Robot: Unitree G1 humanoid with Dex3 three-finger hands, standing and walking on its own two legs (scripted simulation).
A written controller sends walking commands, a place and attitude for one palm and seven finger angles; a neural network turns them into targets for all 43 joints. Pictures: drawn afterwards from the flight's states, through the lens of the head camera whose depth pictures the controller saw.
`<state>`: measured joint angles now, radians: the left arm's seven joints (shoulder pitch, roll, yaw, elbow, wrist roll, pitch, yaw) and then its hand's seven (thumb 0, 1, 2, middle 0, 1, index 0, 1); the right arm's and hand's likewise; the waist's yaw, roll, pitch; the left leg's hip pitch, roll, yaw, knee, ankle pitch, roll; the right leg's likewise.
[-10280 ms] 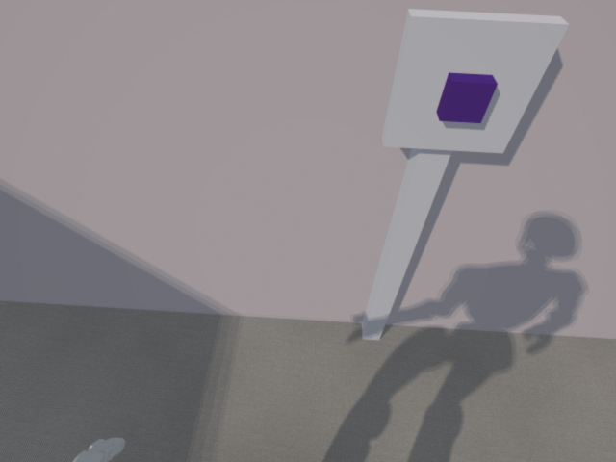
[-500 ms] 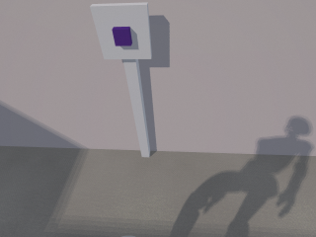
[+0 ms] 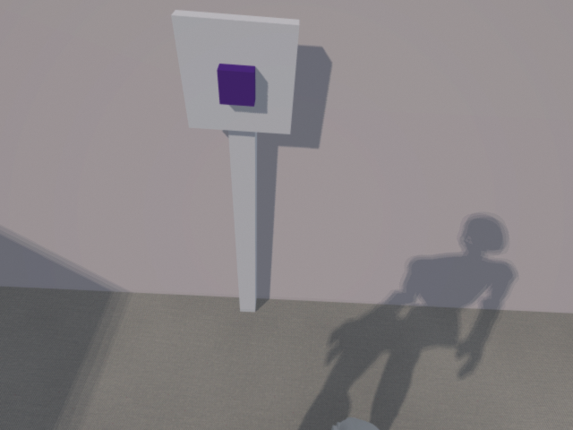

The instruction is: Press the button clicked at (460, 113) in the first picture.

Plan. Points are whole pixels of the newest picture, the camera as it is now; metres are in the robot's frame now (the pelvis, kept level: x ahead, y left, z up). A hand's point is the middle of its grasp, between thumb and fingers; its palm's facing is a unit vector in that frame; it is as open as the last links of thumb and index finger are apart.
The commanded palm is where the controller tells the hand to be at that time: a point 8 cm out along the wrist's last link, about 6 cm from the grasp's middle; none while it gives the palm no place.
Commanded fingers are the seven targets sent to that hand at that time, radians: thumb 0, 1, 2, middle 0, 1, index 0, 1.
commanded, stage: take the last steps up to it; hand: left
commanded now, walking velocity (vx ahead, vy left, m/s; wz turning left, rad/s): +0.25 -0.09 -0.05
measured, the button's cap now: (237, 84) +0.66 +0.14 +0.17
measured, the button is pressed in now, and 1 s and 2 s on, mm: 0 0 0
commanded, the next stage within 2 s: come to a stop and stand still in 0.22 s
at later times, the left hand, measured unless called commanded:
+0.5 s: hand (217, 395) +0.22 +0.12 -0.17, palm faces +0.04 -0.97 -0.24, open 7.1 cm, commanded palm none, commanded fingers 0.00 0.90 0.90 -0.20 -0.30 -0.20 -0.30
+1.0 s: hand out of the picture +0.13 +0.14 -0.18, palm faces +0.01 -0.98 -0.22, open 7.4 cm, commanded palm none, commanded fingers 0.00 0.90 0.90 -0.20 -0.30 -0.20 -0.30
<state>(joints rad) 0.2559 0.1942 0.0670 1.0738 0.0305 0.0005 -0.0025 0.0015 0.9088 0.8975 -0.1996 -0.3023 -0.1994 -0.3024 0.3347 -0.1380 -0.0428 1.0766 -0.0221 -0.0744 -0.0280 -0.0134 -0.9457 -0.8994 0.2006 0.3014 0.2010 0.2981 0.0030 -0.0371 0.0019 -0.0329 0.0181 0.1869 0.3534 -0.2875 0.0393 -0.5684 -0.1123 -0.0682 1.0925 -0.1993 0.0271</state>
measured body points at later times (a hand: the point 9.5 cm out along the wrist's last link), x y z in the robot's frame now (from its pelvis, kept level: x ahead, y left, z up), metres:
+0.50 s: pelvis +0.15 -0.06 -0.01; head +0.17 -0.07 +0.44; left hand +0.22 +0.18 -0.16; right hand +0.15 -0.29 -0.18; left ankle +0.16 +0.07 -0.71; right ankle +0.21 -0.15 -0.74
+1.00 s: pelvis +0.12 -0.05 -0.01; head +0.13 -0.05 +0.44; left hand +0.13 +0.19 -0.16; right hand +0.19 -0.28 -0.16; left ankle +0.18 +0.06 -0.74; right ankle +0.07 -0.18 -0.73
